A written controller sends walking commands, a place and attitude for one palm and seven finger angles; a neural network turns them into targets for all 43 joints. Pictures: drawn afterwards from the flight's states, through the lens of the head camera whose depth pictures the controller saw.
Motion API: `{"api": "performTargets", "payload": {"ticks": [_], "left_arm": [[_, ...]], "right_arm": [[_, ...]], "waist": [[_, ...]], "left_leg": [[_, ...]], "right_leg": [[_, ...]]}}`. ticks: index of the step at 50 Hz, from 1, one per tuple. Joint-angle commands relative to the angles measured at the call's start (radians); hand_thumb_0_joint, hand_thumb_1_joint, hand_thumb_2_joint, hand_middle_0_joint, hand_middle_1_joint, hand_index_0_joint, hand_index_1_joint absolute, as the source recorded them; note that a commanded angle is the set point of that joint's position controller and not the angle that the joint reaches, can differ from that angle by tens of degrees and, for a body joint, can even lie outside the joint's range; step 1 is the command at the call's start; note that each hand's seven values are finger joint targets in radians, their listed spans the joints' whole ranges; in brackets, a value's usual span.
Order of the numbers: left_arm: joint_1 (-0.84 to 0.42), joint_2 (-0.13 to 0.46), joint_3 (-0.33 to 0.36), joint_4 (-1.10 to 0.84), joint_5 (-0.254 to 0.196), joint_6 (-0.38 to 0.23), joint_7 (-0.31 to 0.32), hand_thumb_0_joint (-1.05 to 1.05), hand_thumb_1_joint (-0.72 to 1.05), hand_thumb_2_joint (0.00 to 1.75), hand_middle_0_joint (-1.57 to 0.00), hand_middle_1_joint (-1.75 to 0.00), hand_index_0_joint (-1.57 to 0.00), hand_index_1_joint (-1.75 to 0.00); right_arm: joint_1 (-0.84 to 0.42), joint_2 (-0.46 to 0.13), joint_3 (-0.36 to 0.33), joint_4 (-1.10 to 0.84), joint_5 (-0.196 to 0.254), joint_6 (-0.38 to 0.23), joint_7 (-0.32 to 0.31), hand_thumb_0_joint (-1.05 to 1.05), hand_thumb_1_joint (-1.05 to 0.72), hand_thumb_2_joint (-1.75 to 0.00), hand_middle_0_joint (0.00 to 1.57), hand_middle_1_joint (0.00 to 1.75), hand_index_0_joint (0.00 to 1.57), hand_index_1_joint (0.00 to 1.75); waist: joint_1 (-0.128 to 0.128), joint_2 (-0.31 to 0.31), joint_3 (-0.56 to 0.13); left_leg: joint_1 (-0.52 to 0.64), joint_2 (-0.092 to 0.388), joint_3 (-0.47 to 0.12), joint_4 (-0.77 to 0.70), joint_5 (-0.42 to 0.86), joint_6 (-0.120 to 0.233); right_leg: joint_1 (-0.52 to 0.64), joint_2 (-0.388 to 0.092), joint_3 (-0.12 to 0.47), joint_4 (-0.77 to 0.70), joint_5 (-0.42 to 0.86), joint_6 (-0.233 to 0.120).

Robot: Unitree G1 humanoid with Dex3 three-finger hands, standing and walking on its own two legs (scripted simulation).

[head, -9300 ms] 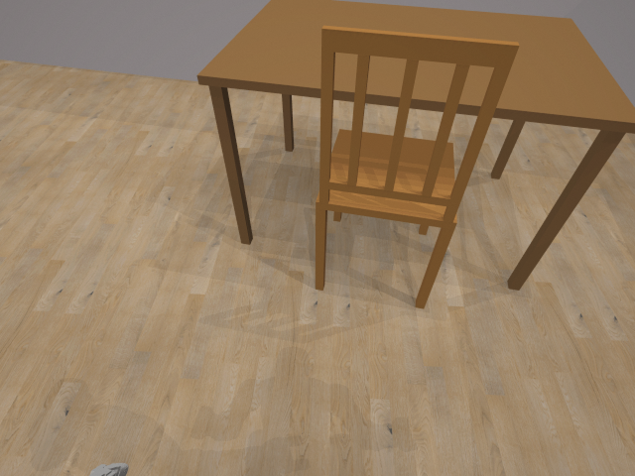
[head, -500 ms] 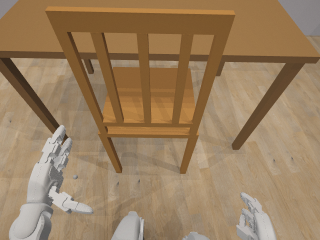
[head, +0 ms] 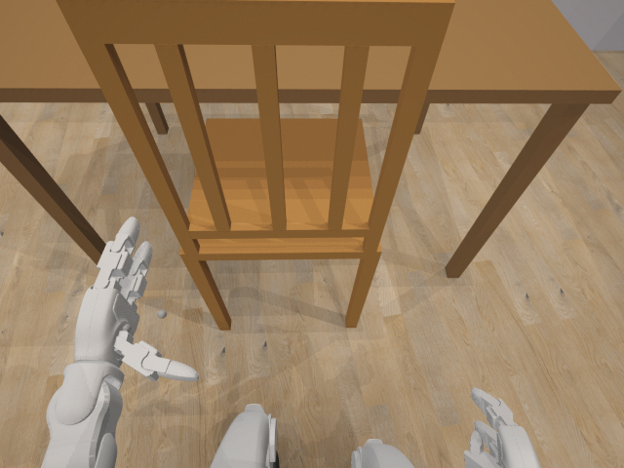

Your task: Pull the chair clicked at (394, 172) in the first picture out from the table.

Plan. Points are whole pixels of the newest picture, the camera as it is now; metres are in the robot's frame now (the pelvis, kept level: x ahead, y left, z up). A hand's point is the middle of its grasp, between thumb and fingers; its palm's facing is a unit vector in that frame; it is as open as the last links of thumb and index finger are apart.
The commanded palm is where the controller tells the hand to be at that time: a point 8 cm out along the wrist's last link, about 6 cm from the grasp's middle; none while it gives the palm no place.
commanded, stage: aim the fingers beside a spindle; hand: left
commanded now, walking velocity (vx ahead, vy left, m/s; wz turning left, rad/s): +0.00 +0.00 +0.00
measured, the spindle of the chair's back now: (273, 157) +0.54 +0.08 +0.05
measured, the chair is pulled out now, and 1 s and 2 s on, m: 0.00 0.00 0.00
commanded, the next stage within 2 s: none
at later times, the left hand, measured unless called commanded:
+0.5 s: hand (188, 280) +0.35 +0.18 +0.02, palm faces +0.04 -1.00 -0.03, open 16.9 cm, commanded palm +0.33 +0.23 +0.01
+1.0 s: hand (201, 262) +0.38 +0.17 +0.00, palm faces +0.07 -1.00 -0.05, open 16.9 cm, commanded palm +0.35 +0.22 +0.00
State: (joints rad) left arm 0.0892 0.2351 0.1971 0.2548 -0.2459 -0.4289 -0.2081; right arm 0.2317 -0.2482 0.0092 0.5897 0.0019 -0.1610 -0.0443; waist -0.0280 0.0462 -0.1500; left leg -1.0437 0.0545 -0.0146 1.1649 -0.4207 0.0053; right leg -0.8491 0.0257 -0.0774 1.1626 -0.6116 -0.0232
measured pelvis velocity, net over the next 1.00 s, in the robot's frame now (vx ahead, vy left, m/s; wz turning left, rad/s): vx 0.00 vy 0.01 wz -0.03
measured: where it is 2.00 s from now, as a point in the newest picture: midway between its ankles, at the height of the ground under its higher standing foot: outside the picture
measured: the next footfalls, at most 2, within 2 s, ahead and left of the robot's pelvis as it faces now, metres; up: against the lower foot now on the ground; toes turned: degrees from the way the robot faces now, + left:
none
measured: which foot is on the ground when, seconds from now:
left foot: down 0.00-1.00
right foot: down 0.00-1.00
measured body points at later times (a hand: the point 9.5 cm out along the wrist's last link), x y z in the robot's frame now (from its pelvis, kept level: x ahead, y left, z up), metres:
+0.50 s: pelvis -0.01 +0.01 -0.01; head +0.09 +0.02 +0.43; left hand +0.34 +0.23 +0.02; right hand +0.13 -0.24 -0.12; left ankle +0.07 +0.12 -0.64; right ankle -0.02 -0.11 -0.64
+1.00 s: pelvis +0.00 +0.01 -0.02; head +0.11 +0.01 +0.41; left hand +0.37 +0.23 +0.01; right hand +0.10 -0.25 -0.14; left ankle +0.07 +0.12 -0.64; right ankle -0.02 -0.11 -0.64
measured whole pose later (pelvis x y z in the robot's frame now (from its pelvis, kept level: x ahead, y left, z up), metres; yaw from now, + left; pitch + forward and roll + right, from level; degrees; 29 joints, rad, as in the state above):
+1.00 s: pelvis +0.00 +0.01 -0.02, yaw -2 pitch +22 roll -3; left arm -0.29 0.23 0.21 0.57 -0.14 -0.47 -0.06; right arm 0.25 -0.24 0.01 0.61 -0.02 -0.01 0.00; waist -0.06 0.04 -0.16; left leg -1.20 0.07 0.00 1.26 -0.45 0.02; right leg -1.02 0.03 -0.06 1.27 -0.64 -0.02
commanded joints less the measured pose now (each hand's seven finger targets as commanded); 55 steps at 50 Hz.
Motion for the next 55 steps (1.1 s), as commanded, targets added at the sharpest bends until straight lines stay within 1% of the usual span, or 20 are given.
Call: {"api": "performTargets", "payload": {"ticks": [1,3,5,10,13,14,16,19,29,31,33,37,40,42,45,48,50,52,54,55], "left_arm": [[-0.216,0.147,0.063,-0.145,0.001,-0.069,0.019,0.00,-0.50,0.30,-0.06,-0.08,-0.06,-0.08],[-0.241,0.154,0.072,-0.115,0.003,-0.066,0.020,0.00,-0.50,0.30,-0.06,-0.08,-0.06,-0.08],[-0.283,0.141,0.049,-0.128,0.009,-0.071,0.020,0.00,-0.50,0.30,-0.06,-0.08,-0.06,-0.08],[-0.388,0.140,0.034,-0.092,0.023,-0.068,0.036,0.00,-0.50,0.30,-0.06,-0.08,-0.06,-0.08],[-0.396,0.137,0.036,-0.070,0.031,-0.067,0.054,0.00,-0.50,0.30,-0.06,-0.08,-0.06,-0.08],[-0.389,0.153,0.058,-0.047,0.035,-0.065,0.062,0.00,-0.50,0.30,-0.06,-0.08,-0.06,-0.08],[-0.414,0.156,0.060,-0.031,0.047,-0.063,0.075,0.00,-0.50,0.30,-0.06,-0.08,-0.06,-0.08],[-0.405,0.122,0.033,-0.011,0.054,-0.059,0.089,0.00,-0.50,0.30,-0.06,-0.08,-0.06,-0.08],[-0.572,0.109,0.007,0.044,0.093,-0.104,0.138,0.00,-0.50,0.30,-0.06,-0.08,-0.06,-0.08],[-0.630,0.127,0.015,0.064,0.104,-0.111,0.146,0.00,-0.50,0.30,-0.06,-0.08,-0.06,-0.08],[-0.638,0.137,0.031,0.103,0.106,-0.112,0.150,0.00,-0.50,0.30,-0.06,-0.08,-0.06,-0.08],[-0.682,0.105,0.000,0.148,0.117,-0.110,0.152,0.00,-0.50,0.30,-0.06,-0.08,-0.06,-0.08],[-0.681,0.147,0.045,0.154,0.113,-0.111,0.158,0.00,-0.50,0.30,-0.06,-0.08,-0.06,-0.08],[-0.656,0.144,0.047,0.128,0.110,-0.111,0.161,0.00,-0.50,0.30,-0.06,-0.08,-0.06,-0.08],[-0.613,0.153,0.056,0.097,0.105,-0.111,0.163,0.00,-0.50,0.30,-0.06,-0.08,-0.06,-0.08],[-0.578,0.176,0.087,0.112,0.096,-0.110,0.157,0.00,-0.50,0.30,-0.06,-0.08,-0.06,-0.08],[-0.613,0.146,0.049,0.114,0.095,-0.116,0.147,0.00,-0.50,0.30,-0.06,-0.08,-0.06,-0.08],[-0.605,0.149,0.054,0.116,0.090,-0.124,0.135,0.00,-0.50,0.30,-0.06,-0.08,-0.06,-0.08],[-0.602,0.123,0.027,0.113,0.085,-0.130,0.121,0.00,-0.50,0.30,-0.06,-0.08,-0.06,-0.08],[-0.648,0.103,-0.006,0.090,0.082,-0.138,0.112,0.00,-0.50,0.30,-0.06,-0.08,-0.06,-0.08]], "right_arm": [[-0.015,-0.138,-0.055,-0.122,0.005,-0.038,-0.010,0.00,-0.90,-0.90,0.20,0.30,0.20,0.30],[-0.013,-0.139,-0.055,-0.120,0.005,-0.032,-0.012,0.00,-0.90,-0.90,0.20,0.30,0.20,0.30],[-0.009,-0.140,-0.056,-0.122,0.005,-0.031,-0.012,0.00,-0.90,-0.90,0.20,0.30,0.20,0.30],[0.003,-0.146,-0.056,-0.109,0.001,-0.023,-0.012,0.00,-0.90,-0.90,0.20,0.30,0.20,0.30],[0.005,-0.145,-0.057,-0.110,-0.001,-0.014,-0.006,0.00,-0.90,-0.90,0.20,0.30,0.20,0.30],[0.009,-0.146,-0.058,-0.109,-0.002,-0.009,-0.004,0.00,-0.90,-0.90,0.20,0.30,0.20,0.30],[0.011,-0.146,-0.058,-0.110,-0.003,0.001,-0.001,0.00,-0.90,-0.90,0.20,0.30,0.20,0.30],[0.014,-0.143,-0.059,-0.117,-0.004,0.015,0.009,0.00,-0.90,-0.90,0.20,0.30,0.20,0.30],[0.032,-0.146,-0.062,-0.094,-0.013,0.049,0.019,0.00,-0.90,-0.90,0.20,0.30,0.20,0.30],[0.036,-0.148,-0.062,-0.084,-0.013,0.055,0.018,0.00,-0.90,-0.90,0.20,0.30,0.20,0.30],[0.041,-0.149,-0.062,-0.078,-0.015,0.062,0.021,0.00,-0.90,-0.90,0.20,0.30,0.20,0.30],[0.046,-0.149,-0.063,-0.075,-0.016,0.076,0.026,0.00,-0.90,-0.90,0.20,0.30,0.20,0.30],[0.053,-0.152,-0.064,-0.080,-0.017,0.087,0.027,0.00,-0.90,-0.90,0.20,0.30,0.20,0.30],[0.049,-0.149,-0.065,-0.088,-0.018,0.096,0.032,0.00,-0.90,-0.90,0.20,0.30,0.20,0.30],[0.054,-0.146,-0.065,-0.098,-0.016,0.105,0.035,0.00,-0.90,-0.90,0.20,0.30,0.20,0.30],[0.050,-0.144,-0.065,-0.094,-0.013,0.116,0.034,0.00,-0.90,-0.90,0.20,0.30,0.20,0.30],[0.050,-0.139,-0.061,-0.091,-0.009,0.115,0.032,0.00,-0.90,-0.90,0.20,0.30,0.20,0.30],[0.051,-0.143,-0.064,-0.083,-0.010,0.114,0.030,0.00,-0.90,-0.90,0.20,0.30,0.20,0.30],[0.048,-0.142,-0.065,-0.084,-0.008,0.111,0.029,0.00,-0.90,-0.90,0.20,0.30,0.20,0.30],[0.048,-0.140,-0.063,-0.084,-0.006,0.105,0.026,0.00,-0.90,-0.90,0.20,0.30,0.20,0.30]], "waist": [[-0.021,0.004,-0.262],[-0.019,0.010,-0.258],[-0.020,0.031,-0.293],[-0.035,0.023,-0.323],[-0.024,0.036,-0.335],[-0.018,0.015,-0.340],[-0.020,0.021,-0.346],[-0.018,0.022,-0.340],[-0.047,0.027,-0.351],[-0.056,0.036,-0.364],[-0.046,0.031,-0.359],[-0.057,0.045,-0.387],[-0.042,0.026,-0.421],[-0.028,0.056,-0.455],[-0.023,0.038,-0.476],[-0.024,-0.012,-0.429],[-0.046,-0.010,-0.394],[-0.044,-0.009,-0.384],[-0.049,-0.004,-0.381],[-0.063,0.021,-0.382]], "left_leg": [[0.330,-0.025,-0.026,-0.115,0.139,0.027],[0.319,-0.025,-0.025,-0.113,0.119,0.024],[0.345,-0.022,-0.031,-0.110,0.138,0.025],[0.364,-0.017,-0.044,-0.097,0.135,0.025],[0.371,-0.017,-0.046,-0.098,0.143,0.019],[0.360,-0.017,-0.046,-0.097,0.142,0.018],[0.359,-0.016,-0.047,-0.093,0.150,0.018],[0.362,-0.017,-0.044,-0.095,0.149,0.015],[0.345,-0.017,-0.052,-0.058,0.131,0.015],[0.341,-0.017,-0.053,-0.044,0.131,0.015],[0.328,-0.017,-0.054,-0.042,0.120,0.012],[0.343,-0.016,-0.059,-0.030,0.138,0.012],[0.327,-0.019,-0.052,-0.021,0.160,0.016],[0.355,-0.020,-0.047,-0.025,0.193,0.012],[0.362,-0.020,-0.044,-0.023,0.243,0.015],[0.298,-0.022,-0.027,-0.023,0.213,0.019],[0.280,-0.023,-0.027,-0.018,0.196,0.024],[0.277,-0.023,-0.026,-0.016,0.184,0.023],[0.284,-0.024,-0.027,-0.018,0.167,0.023],[0.302,-0.023,-0.032,-0.014,0.170,0.025]], "right_leg": [[-0.050,0.003,0.040,-0.190,0.248,0.010],[-0.057,0.003,0.044,-0.191,0.226,0.008],[-0.067,0.005,0.038,-0.176,0.236,0.004],[-0.106,0.007,0.032,-0.163,0.224,0.004],[-0.110,0.004,0.027,-0.155,0.227,0.002],[-0.104,0.006,0.027,-0.150,0.228,0.002],[-0.115,0.006,0.025,-0.140,0.234,0.001],[-0.119,0.006,0.022,-0.141,0.235,0.000],[-0.180,0.007,0.025,-0.116,0.217,-0.002],[-0.196,0.007,0.028,-0.105,0.218,-0.002],[-0.197,0.007,0.027,-0.103,0.208,-0.005],[-0.224,0.007,0.024,-0.090,0.218,-0.006],[-0.192,0.010,0.029,-0.085,0.242,-0.007],[-0.173,0.008,0.030,-0.084,0.272,-0.008],[-0.140,0.012,0.031,-0.076,0.327,-0.007],[-0.106,0.010,0.043,-0.091,0.338,0.000],[-0.123,0.011,0.044,-0.092,0.327,0.001],[-0.127,0.009,0.046,-0.097,0.315,0.001],[-0.139,0.010,0.045,-0.103,0.292,0.000],[-0.159,0.011,0.043,-0.098,0.285,-0.002]]}}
